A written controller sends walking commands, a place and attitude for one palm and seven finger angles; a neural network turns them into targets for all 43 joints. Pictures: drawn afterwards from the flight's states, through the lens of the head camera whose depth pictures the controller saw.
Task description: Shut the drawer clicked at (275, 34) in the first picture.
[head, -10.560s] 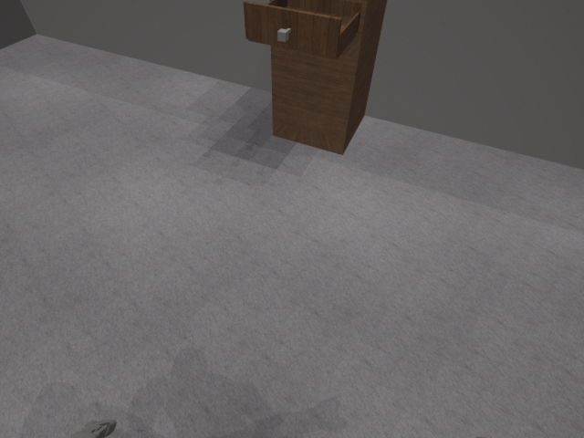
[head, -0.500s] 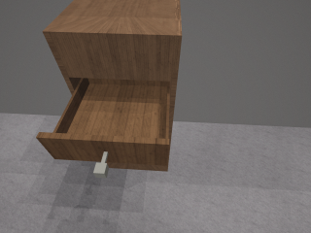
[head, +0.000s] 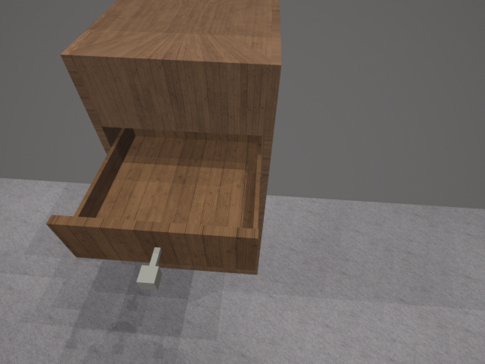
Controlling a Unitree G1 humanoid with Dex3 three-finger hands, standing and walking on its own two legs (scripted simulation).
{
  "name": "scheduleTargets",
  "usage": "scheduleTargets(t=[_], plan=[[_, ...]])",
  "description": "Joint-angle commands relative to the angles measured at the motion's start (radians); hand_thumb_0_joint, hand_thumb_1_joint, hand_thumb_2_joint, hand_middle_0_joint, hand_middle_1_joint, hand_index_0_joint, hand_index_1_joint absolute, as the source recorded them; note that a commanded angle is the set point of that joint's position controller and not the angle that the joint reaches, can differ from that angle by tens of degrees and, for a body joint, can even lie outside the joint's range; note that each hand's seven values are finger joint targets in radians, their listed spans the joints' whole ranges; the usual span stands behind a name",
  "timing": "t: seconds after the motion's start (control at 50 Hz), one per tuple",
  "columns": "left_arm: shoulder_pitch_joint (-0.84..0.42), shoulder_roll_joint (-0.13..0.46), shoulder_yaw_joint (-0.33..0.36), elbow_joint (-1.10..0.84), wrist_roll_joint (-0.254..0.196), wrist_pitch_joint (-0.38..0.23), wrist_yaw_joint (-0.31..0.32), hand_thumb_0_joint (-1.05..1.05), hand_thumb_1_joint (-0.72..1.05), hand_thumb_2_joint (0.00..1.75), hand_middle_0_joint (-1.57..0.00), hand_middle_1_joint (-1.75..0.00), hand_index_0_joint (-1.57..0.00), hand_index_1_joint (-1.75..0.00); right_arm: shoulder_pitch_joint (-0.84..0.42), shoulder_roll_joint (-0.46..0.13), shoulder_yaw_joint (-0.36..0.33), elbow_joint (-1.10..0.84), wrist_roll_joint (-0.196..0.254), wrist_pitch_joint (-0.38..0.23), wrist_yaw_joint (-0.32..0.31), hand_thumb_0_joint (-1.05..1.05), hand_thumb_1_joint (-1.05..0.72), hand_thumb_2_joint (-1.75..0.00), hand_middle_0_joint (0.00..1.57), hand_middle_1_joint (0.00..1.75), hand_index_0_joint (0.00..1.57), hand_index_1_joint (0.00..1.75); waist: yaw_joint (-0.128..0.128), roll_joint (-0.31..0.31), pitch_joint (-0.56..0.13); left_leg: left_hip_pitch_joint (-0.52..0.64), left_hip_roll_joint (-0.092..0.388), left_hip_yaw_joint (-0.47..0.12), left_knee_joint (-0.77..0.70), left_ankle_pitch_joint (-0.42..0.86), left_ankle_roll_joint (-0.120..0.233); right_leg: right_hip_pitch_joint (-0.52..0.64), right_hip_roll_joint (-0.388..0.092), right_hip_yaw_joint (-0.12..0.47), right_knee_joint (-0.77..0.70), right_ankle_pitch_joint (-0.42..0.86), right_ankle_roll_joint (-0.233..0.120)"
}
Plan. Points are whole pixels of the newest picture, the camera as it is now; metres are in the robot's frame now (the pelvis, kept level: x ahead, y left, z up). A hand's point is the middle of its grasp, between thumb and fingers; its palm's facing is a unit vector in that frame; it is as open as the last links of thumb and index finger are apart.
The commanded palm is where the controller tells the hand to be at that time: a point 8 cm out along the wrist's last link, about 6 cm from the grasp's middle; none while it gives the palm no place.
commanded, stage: raise the hand and make a fist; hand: left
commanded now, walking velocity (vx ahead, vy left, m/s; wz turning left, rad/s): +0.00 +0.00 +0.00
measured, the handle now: (152, 268) +0.29 +0.19 -0.05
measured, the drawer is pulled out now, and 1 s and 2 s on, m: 0.28 0.27 0.27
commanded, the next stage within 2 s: bring the fist close to the handle in 1.88 s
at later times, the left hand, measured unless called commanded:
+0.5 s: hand out of the picture +0.10 +0.15 -0.03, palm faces +0.04 -1.00 -0.06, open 5.6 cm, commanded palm +0.09 +0.22 -0.03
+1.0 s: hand out of the picture +0.11 +0.17 +0.00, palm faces +0.00 -1.00 -0.05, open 3.3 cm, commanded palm +0.07 +0.23 +0.01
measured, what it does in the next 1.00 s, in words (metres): lowers itself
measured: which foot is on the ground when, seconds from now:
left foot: down 0.00-1.00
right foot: down 0.00-1.00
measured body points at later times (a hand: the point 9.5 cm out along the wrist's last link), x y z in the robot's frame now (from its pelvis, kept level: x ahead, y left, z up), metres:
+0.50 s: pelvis -0.06 -0.04 -0.09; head -0.02 -0.04 +0.36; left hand +0.09 +0.20 -0.03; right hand +0.20 -0.26 -0.12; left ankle +0.00 +0.11 -0.74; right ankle -0.05 -0.11 -0.74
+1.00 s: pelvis -0.05 -0.01 -0.06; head -0.01 -0.01 +0.39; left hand +0.10 +0.23 +0.00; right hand +0.13 -0.27 -0.13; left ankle +0.00 +0.11 -0.74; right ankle -0.05 -0.11 -0.74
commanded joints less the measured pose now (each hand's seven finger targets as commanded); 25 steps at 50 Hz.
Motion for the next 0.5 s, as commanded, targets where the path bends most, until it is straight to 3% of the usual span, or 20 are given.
scheduleTargets(t=[0.0, 0.02, 0.04, 0.06, 0.08, 0.1, 0.14, 0.16, 0.18, 0.2, 0.22, 0.24, 0.26, 0.28, 0.32, 0.34, 0.38, 0.42, 0.48], plan=[[-0.167, 0.226, 0.074, -1.321, -0.115, -0.170, 0.071, 0.00, 0.90, 0.90, -0.24, -0.34, -0.24, -0.34, -0.052, -0.188, -0.026, -0.364, 0.038, -0.254, -0.058, 0.00, -0.90, -0.90, 0.20, 0.30, 0.20, 0.30, 0.004, 0.262, -0.441, 0.333, 0.037, -0.120, -0.023, 0.523, 0.022, -0.089, 0.023, 0.030, 0.089, 0.266, -0.047], [0.114, 0.066, -0.019, -1.169, -0.131, -0.027, 0.113, 0.00, 0.90, 0.90, -0.26, -0.37, -0.26, -0.37, -0.050, -0.151, -0.050, -0.369, 0.065, -0.289, -0.051, 0.00, -0.90, -0.90, 0.20, 0.30, 0.20, 0.30, -0.024, 0.225, -0.275, 0.198, 0.045, -0.135, -0.040, 0.508, -0.001, -0.186, 0.024, -0.008, 0.120, 0.089, -0.028], [0.116, -0.060, -0.112, -1.164, -0.144, 0.010, 0.092, 0.00, 0.90, 0.90, -0.28, -0.39, -0.28, -0.39, -0.012, -0.160, -0.043, -0.345, 0.069, -0.304, -0.042, 0.00, -0.90, -0.90, 0.20, 0.30, 0.20, 0.30, -0.036, 0.126, -0.143, 0.118, 0.035, -0.139, -0.020, 0.404, 0.008, -0.223, 0.026, -0.013, 0.098, 0.093, -0.021], [0.075, -0.028, -0.099, -1.252, -0.161, -0.024, 0.074, 0.00, 0.90, 0.90, -0.30, -0.41, -0.30, -0.41, -0.036, -0.193, -0.062, -0.392, 0.065, -0.318, -0.046, 0.00, -0.90, -0.90, 0.20, 0.30, 0.20, 0.30, -0.044, 0.072, -0.073, 0.052, 0.027, -0.150, 0.011, 0.289, 0.010, -0.250, 0.026, -0.025, 0.065, 0.112, -0.018], [0.084, 0.019, -0.061, -1.253, -0.145, -0.063, 0.061, 0.00, 0.90, 0.90, -0.32, -0.43, -0.32, -0.43, -0.039, -0.218, -0.075, -0.418, 0.046, -0.330, -0.047, 0.00, -0.90, -0.90, 0.20, 0.30, 0.20, 0.30, -0.067, -0.019, -0.074, -0.011, 0.003, -0.147, 0.060, 0.194, 0.016, -0.289, 0.032, -0.031, 0.054, 0.126, -0.017], [0.133, 0.012, -0.045, -1.212, -0.143, -0.108, 0.038, 0.00, 0.90, 0.90, -0.34, -0.45, -0.34, -0.45, -0.041, -0.219, -0.080, -0.450, 0.028, -0.337, -0.047, 0.00, -0.90, -0.90, 0.20, 0.30, 0.20, 0.30, -0.079, -0.128, -0.075, -0.063, -0.009, -0.147, 0.110, 0.161, 0.021, -0.339, 0.038, -0.042, 0.077, 0.121, -0.013], [0.345, -0.028, -0.013, -1.061, -0.154, -0.208, -0.040, 0.00, 0.90, 0.90, -0.38, -0.50, -0.38, -0.50, -0.080, -0.203, -0.097, -0.505, 0.017, -0.330, -0.028, 0.00, -0.90, -0.90, 0.20, 0.30, 0.20, 0.30, -0.013, -0.238, -0.074, -0.188, -0.023, -0.124, 0.185, 0.129, 0.004, -0.391, 0.044, -0.041, 0.148, 0.118, -0.014], [0.413, -0.007, 0.049, -1.009, -0.173, -0.273, -0.095, 0.00, 0.90, 0.90, -0.40, -0.52, -0.40, -0.52, -0.109, -0.195, -0.110, -0.526, 0.016, -0.320, -0.018, 0.00, -0.90, -0.90, 0.20, 0.30, 0.20, 0.30, 0.022, -0.280, -0.085, -0.278, -0.028, -0.119, 0.225, 0.107, -0.005, -0.406, 0.044, -0.034, 0.204, 0.129, -0.014], [0.477, 0.010, 0.097, -0.993, -0.194, -0.349, -0.158, 0.00, 0.90, 0.90, -0.42, -0.54, -0.42, -0.54, -0.138, -0.190, -0.118, -0.549, 0.019, -0.309, -0.006, 0.00, -0.90, -0.90, 0.20, 0.30, 0.20, 0.30, 0.049, -0.273, -0.104, -0.343, -0.031, -0.109, 0.264, 0.098, -0.013, -0.411, 0.043, -0.025, 0.256, 0.152, -0.017], [0.458, 0.034, 0.116, -1.024, -0.205, -0.419, -0.206, 0.00, 0.90, 0.90, -0.44, -0.56, -0.44, -0.56, -0.160, -0.190, -0.120, -0.577, 0.019, -0.309, 0.004, 0.00, -0.90, -0.90, 0.20, 0.30, 0.20, 0.30, 0.056, -0.231, -0.156, -0.402, -0.036, -0.103, 0.312, 0.088, -0.013, -0.415, 0.035, -0.001, 0.309, 0.179, -0.018], [0.407, 0.089, 0.163, -1.117, -0.206, -0.495, -0.236, 0.00, 0.90, 0.90, -0.46, -0.58, -0.46, -0.58, -0.150, -0.187, -0.124, -0.599, 0.019, -0.310, 0.013, 0.00, -0.90, -0.90, 0.20, 0.30, 0.20, 0.30, 0.070, -0.134, -0.214, -0.405, -0.037, -0.094, 0.345, 0.107, -0.012, -0.400, 0.025, 0.026, 0.348, 0.212, -0.025], [0.346, 0.099, 0.150, -1.230, -0.210, -0.563, -0.270, 0.00, 0.90, 0.90, -0.48, -0.60, -0.48, -0.60, -0.156, -0.183, -0.125, -0.632, 0.015, -0.316, 0.019, 0.00, -0.90, -0.90, 0.20, 0.30, 0.20, 0.30, 0.064, -0.007, -0.299, -0.379, -0.041, -0.083, 0.383, 0.122, -0.007, -0.419, 0.026, 0.042, 0.388, 0.213, -0.029], [0.307, 0.155, 0.194, -1.279, -0.209, -0.613, -0.290, 0.00, 0.90, 0.90, -0.50, -0.62, -0.50, -0.62, -0.154, -0.171, -0.130, -0.643, 0.016, -0.319, 0.020, 0.00, -0.90, -0.90, 0.20, 0.30, 0.20, 0.30, 0.054, 0.064, -0.337, -0.377, -0.035, -0.079, 0.424, 0.120, -0.004, -0.457, 0.026, 0.057, 0.411, 0.189, -0.032], [0.258, 0.169, 0.200, -1.307, -0.216, -0.658, -0.310, 0.00, 0.90, 0.90, -0.52, -0.65, -0.52, -0.65, -0.149, -0.165, -0.126, -0.646, 0.016, -0.319, 0.019, 0.00, -0.90, -0.90, 0.20, 0.30, 0.20, 0.30, 0.030, 0.085, -0.336, -0.398, -0.033, -0.086, 0.464, 0.103, 0.000, -0.504, 0.027, 0.071, 0.429, 0.162, -0.032], [0.134, 0.218, 0.243, -1.343, -0.231, -0.729, -0.345, 0.00, 0.90, 0.90, -0.56, -0.69, -0.56, -0.69, -0.146, -0.164, -0.126, -0.636, 0.019, -0.314, 0.007, 0.00, -0.90, -0.90, 0.20, 0.30, 0.20, 0.30, -0.010, 0.045, -0.285, -0.502, -0.024, -0.106, 0.543, 0.006, 0.003, -0.595, 0.025, 0.123, 0.437, 0.026, -0.030], [0.150, 0.179, 0.225, -1.321, -0.262, -0.725, -0.364, 0.00, 0.90, 0.90, -0.58, -0.71, -0.58, -0.71, -0.157, -0.163, -0.122, -0.655, 0.026, -0.311, -0.001, 0.00, -0.90, -0.90, 0.20, 0.30, 0.20, 0.30, -0.017, 0.030, -0.263, -0.534, -0.025, -0.106, 0.562, -0.047, 0.007, -0.610, 0.019, 0.149, 0.415, -0.054, -0.027], [0.125, 0.190, 0.250, -1.320, -0.309, -0.681, -0.394, 0.00, 0.90, 0.90, -0.62, -0.75, -0.62, -0.75, -0.165, -0.173, -0.114, -0.682, 0.045, -0.307, -0.020, 0.00, -0.90, -0.90, 0.20, 0.30, 0.20, 0.30, -0.018, 0.023, -0.261, -0.578, -0.023, -0.103, 0.590, -0.121, 0.012, -0.605, 0.007, 0.198, 0.367, -0.194, -0.022], [0.081, 0.212, 0.242, -1.336, -0.322, -0.601, -0.413, 0.00, 0.90, 0.90, -0.66, -0.80, -0.66, -0.80, -0.156, -0.181, -0.104, -0.696, 0.058, -0.299, -0.036, 0.00, -0.90, -0.90, 0.20, 0.30, 0.20, 0.30, -0.034, 0.019, -0.268, -0.580, -0.019, -0.104, 0.600, -0.152, 0.019, -0.597, 0.000, 0.233, 0.320, -0.262, -0.009], [0.055, 0.243, 0.246, -1.366, -0.329, -0.489, -0.431, 0.00, 0.90, 0.90, -0.72, -0.86, -0.72, -0.86, -0.153, -0.180, -0.087, -0.715, 0.065, -0.288, -0.058, 0.00, -0.90, -0.90, 0.20, 0.30, 0.20, 0.30, -0.030, 0.027, -0.272, -0.570, -0.017, -0.118, 0.576, -0.156, 0.025, -0.554, -0.009, 0.246, 0.281, -0.281, 0.002]])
